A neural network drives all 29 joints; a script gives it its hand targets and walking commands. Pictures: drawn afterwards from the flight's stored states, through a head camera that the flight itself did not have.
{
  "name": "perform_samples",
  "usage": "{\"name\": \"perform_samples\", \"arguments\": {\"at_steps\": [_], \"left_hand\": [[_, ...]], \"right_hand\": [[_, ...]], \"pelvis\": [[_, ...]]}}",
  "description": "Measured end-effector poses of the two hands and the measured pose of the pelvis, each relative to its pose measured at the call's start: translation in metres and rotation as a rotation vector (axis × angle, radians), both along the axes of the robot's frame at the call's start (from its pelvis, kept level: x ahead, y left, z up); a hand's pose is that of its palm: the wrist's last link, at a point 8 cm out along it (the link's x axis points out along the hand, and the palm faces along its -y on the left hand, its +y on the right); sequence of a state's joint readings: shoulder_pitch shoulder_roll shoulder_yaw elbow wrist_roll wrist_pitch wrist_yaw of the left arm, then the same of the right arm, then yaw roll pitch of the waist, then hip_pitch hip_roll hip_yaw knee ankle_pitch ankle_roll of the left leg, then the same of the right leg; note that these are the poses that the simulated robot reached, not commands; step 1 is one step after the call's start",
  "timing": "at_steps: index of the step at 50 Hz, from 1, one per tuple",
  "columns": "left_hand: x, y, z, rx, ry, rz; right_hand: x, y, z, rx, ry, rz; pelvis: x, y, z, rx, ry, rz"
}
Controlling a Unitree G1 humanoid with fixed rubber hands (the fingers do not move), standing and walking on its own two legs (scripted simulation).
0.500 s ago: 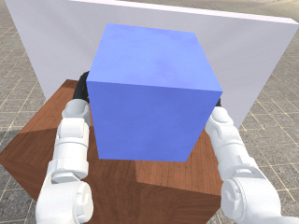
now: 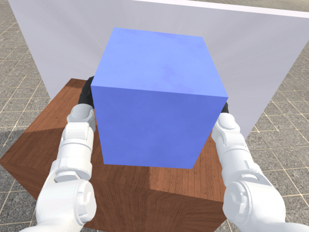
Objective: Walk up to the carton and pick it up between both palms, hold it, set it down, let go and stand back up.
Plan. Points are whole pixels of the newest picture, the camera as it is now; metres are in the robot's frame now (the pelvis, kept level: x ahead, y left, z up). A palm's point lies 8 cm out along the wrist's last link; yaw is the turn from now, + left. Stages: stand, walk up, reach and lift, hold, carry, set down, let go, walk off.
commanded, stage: set down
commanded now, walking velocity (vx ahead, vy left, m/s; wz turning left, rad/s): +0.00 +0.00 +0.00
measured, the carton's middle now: (153, 99) +0.47 +0.00 +0.12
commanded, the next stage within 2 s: none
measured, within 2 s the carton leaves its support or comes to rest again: rests again in 1.70 s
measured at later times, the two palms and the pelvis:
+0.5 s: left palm (93, 108) +0.44 +0.17 +0.12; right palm (216, 117) +0.41 -0.18 +0.11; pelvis +0.01 +0.00 +0.00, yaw -1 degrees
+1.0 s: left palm (99, 111) +0.46 +0.16 +0.08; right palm (214, 122) +0.42 -0.19 +0.08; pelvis +0.02 +0.00 +0.00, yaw -2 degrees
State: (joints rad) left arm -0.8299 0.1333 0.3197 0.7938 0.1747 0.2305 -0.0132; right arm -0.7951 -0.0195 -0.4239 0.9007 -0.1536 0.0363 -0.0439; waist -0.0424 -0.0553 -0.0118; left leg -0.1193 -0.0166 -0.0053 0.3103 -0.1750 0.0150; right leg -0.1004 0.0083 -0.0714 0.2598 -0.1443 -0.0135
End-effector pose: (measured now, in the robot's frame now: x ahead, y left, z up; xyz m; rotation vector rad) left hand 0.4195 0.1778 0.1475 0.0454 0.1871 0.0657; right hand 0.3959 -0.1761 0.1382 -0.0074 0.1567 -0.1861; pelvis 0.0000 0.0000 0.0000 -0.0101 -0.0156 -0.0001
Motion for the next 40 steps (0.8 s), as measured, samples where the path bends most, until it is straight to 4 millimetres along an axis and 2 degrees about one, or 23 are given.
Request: {"name": "perform_samples", "arguments": {"at_steps": [40], "left_hand": [[0.036, -0.008, -0.053, -0.013, 0.076, -0.033]], "right_hand": [[0.021, -0.007, -0.052, 0.002, 0.066, -0.033]], "pelvis": [[0.019, 0.006, -0.002, -0.005, 0.142, -0.021]]}}
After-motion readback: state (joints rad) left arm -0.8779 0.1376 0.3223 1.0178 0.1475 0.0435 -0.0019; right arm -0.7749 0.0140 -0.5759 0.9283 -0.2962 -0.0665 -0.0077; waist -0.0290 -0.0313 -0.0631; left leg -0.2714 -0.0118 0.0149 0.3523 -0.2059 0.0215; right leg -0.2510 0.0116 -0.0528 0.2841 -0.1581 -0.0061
